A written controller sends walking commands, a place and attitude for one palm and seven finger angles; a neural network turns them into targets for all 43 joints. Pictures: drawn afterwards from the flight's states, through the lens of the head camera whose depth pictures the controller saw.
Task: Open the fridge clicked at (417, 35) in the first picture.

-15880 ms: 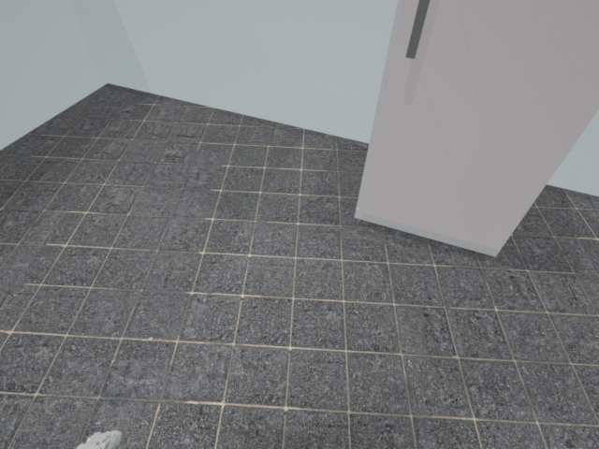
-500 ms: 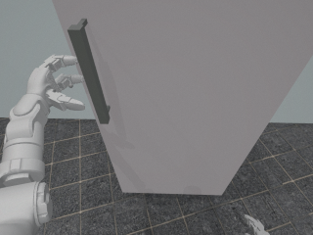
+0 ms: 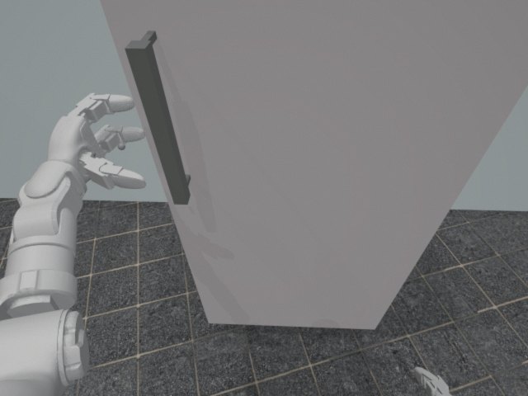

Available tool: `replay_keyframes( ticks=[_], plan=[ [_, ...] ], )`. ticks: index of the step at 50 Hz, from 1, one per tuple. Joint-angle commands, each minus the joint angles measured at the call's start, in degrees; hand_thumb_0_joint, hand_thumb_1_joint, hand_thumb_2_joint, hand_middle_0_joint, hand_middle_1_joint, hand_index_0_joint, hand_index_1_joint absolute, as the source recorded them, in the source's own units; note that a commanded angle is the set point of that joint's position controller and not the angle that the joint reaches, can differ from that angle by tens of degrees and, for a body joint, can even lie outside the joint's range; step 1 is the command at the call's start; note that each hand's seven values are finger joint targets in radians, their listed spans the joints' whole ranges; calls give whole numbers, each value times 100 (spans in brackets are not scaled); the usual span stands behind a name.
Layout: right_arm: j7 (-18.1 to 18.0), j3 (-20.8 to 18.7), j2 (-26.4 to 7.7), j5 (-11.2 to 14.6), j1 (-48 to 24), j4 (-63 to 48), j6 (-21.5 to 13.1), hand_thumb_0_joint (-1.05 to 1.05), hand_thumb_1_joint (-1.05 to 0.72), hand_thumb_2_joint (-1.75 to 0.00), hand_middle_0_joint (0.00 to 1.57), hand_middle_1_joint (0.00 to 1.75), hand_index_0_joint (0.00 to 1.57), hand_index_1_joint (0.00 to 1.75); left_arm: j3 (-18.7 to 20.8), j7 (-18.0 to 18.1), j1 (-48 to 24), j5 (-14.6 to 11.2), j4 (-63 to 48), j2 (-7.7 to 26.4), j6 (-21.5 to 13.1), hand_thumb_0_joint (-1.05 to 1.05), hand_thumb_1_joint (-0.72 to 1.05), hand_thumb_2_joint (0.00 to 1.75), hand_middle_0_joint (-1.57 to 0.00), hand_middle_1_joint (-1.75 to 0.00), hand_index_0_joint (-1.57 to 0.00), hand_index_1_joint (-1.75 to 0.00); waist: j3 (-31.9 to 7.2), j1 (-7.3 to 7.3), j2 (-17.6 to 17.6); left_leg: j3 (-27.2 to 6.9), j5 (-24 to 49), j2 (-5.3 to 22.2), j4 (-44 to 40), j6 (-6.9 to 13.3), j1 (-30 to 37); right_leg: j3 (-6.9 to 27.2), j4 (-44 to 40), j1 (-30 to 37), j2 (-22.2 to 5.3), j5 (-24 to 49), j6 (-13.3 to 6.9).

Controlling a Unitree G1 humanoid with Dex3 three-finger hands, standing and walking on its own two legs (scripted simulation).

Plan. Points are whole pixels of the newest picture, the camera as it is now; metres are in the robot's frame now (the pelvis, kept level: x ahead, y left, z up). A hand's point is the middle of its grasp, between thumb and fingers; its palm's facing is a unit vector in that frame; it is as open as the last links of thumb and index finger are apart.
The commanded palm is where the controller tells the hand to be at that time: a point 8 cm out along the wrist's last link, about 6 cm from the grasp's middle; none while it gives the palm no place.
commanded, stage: move the hooked fingers beside the handle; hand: left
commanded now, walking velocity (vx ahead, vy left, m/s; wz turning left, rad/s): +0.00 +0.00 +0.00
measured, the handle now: (168, 129) +0.47 +0.17 +0.18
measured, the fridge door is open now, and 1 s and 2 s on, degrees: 0 0 0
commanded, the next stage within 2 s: feel for the door with the fingertips in 0.28 s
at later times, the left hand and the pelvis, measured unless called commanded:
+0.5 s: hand (120, 148) +0.41 +0.23 +0.19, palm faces -0.01 -1.00 +0.00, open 14.0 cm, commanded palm +0.38 +0.27 +0.19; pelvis +0.00 +0.01 +0.00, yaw +0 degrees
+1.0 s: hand (143, 141) +0.43 +0.20 +0.19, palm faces +0.04 -1.00 +0.00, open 14.0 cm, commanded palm +0.40 +0.25 +0.19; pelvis +0.00 +0.00 +0.00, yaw +0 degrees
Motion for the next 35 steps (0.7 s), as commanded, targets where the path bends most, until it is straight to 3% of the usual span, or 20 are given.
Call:
replay_keyframes(
  ticks=[1,3,5,7,11,14,16,17,20,24,26,28,30,31,32,35],
  plan=[
    [-58,-301,-799,-22,-283,-705,-311,0,-90,-90,20,30,20,30,225,89,-2772,-96,-931,1445,-370,0,-50,30,-30,-120,-30,-120,-1329,-107,-54,-302,825,-142,-152,291,1623,195,-495,-807,36,1568,29],
    [-31,-283,-795,-37,-291,-747,-305,0,-90,-90,20,30,20,30,371,136,-2576,-57,-773,1550,-339,0,-50,30,-30,-120,-30,-120,-1344,-11,-48,-313,789,-150,-186,277,1527,213,-464,-745,23,1577,26],
    [-27,-282,-789,-47,-276,-752,-286,0,-90,-90,20,30,20,30,379,161,-2705,-31,-756,1585,-391,0,-50,30,-30,-120,-30,-120,-1369,-23,-79,-297,778,-153,-194,272,1477,218,-453,-710,18,1601,38],
    [-28,-287,-819,-60,-248,-752,-268,0,-90,-90,20,30,20,30,629,190,-2686,1,-733,1912,-500,0,-50,30,-30,-120,-30,-120,-1432,15,-143,-276,859,-143,-181,289,1394,251,-435,-562,4,1727,45],
    [-33,-294,-801,-52,-242,-809,-298,0,-90,-90,20,30,20,30,623,121,-2828,-1,-969,1956,-739,0,-50,30,-30,-120,-30,-120,-1564,-13,33,-237,919,-129,-152,302,1512,266,-435,-522,23,1751,49],
    [-37,-286,-780,-42,-275,-816,-353,0,-90,-90,20,30,20,30,313,15,-2930,-23,-1143,1581,-782,0,-50,30,-30,-120,-30,-120,-1533,-86,352,-296,936,-115,-157,273,1773,230,-442,-739,58,1673,20],
    [-59,-306,-825,-28,-204,-774,-362,0,-90,-90,20,30,20,30,243,-69,-2778,-94,-950,1526,-725,0,-50,30,-30,-120,-30,-120,-1461,-133,41,-285,858,-102,-152,300,1690,192,-479,-743,72,1590,33],
    [-69,-313,-842,-15,-225,-732,-354,0,-90,-90,20,30,20,30,344,-94,-2771,-113,-833,1627,-660,0,-50,30,-30,-120,-30,-120,-1324,-113,108,-312,805,-96,-170,288,1648,204,-485,-823,75,1562,21],
    [-60,-315,-850,-9,-183,-718,-371,0,-90,-90,20,30,20,30,146,-155,-2853,-140,-697,1384,-468,0,-50,30,-30,-120,-30,-120,-1247,-138,11,-328,660,-129,-189,280,1564,181,-494,-956,63,1433,31],
    [2,-324,-809,-35,-220,-766,-426,0,-90,-90,20,30,20,30,83,12,-2836,-126,-1295,1234,-465,0,-50,30,-30,-120,-30,-120,-1595,-61,390,-417,995,-114,-140,243,1936,148,-429,-940,73,1564,-21],
    [22,-331,-785,-48,-217,-782,-422,0,-90,-90,20,30,20,30,57,129,-2601,-161,-1381,1096,-483,0,-50,30,-30,-120,-30,-120,-1599,-45,59,-381,1091,-110,-121,268,1889,116,-432,-819,93,1639,-11],
    [32,-314,-772,-50,-266,-754,-416,0,-90,-90,20,30,20,30,16,247,-2756,-142,-1395,985,-441,0,-50,30,-30,-120,-30,-120,-1449,-73,-34,-404,892,-97,-192,250,1804,113,-442,-899,97,1487,4],
    [43,-311,-764,-66,-280,-738,-426,0,-90,-90,20,30,20,30,8,376,-2903,-94,-1510,944,-406,0,-50,30,-30,-120,-30,-120,-1445,-67,67,-440,859,-84,-237,228,1863,99,-440,-955,100,1386,-7],
    [45,-330,-766,-73,-276,-750,-427,0,-90,-90,20,30,20,30,180,456,-2721,-71,-1538,1118,-414,0,-50,30,-30,-120,-30,-120,-1539,-4,-61,-383,977,-91,-193,260,1854,119,-455,-807,102,1487,-3],
    [59,-320,-762,-89,-310,-774,-421,0,-90,-90,20,30,20,30,289,523,-2677,-29,-1708,1226,-405,0,-50,30,-30,-120,-30,-120,-1667,48,69,-384,1070,-96,-214,245,1885,145,-428,-708,79,1609,-6],
    [83,-286,-689,-93,-394,-809,-379,0,-90,-90,20,30,20,30,142,649,-2466,29,-1807,937,-315,0,-50,30,-30,-120,-30,-120,-1564,76,123,-334,1188,-88,-239,217,1855,128,-402,-629,79,1746,-8]
  ],
)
